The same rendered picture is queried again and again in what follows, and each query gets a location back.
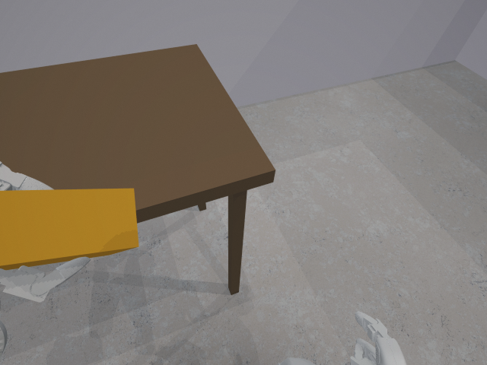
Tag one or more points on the right robot hand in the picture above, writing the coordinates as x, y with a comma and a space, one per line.
386, 351

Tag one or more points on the sponge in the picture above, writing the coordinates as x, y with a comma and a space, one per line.
40, 227

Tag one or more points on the table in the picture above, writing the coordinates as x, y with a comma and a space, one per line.
159, 122

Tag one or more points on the left robot hand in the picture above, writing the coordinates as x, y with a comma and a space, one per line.
28, 282

